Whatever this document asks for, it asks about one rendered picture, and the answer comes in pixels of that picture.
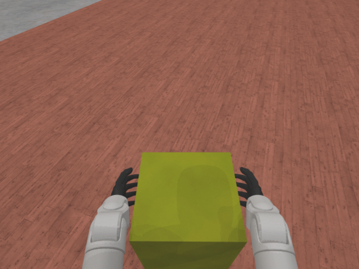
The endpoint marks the carton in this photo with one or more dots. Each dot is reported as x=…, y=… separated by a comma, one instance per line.
x=187, y=212

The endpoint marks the robot right hand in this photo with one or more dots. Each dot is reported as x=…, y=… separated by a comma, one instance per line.
x=252, y=187

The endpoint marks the robot right forearm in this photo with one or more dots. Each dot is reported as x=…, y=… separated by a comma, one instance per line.
x=270, y=237

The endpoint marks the robot left forearm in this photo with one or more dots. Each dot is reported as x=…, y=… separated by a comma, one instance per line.
x=106, y=243

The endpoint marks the robot left hand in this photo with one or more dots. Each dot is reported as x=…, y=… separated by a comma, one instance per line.
x=121, y=185

